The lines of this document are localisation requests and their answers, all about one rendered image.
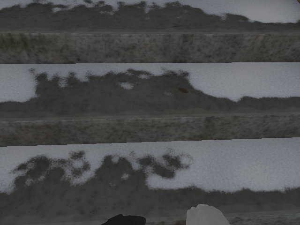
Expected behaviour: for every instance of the robot left hand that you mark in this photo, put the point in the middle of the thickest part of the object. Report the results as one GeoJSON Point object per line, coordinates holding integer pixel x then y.
{"type": "Point", "coordinates": [125, 220]}

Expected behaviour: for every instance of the robot right thigh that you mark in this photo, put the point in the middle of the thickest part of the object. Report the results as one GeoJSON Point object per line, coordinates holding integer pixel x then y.
{"type": "Point", "coordinates": [205, 215]}

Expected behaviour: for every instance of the robot right shin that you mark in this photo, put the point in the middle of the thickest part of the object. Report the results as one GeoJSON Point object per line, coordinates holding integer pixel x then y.
{"type": "Point", "coordinates": [202, 204]}

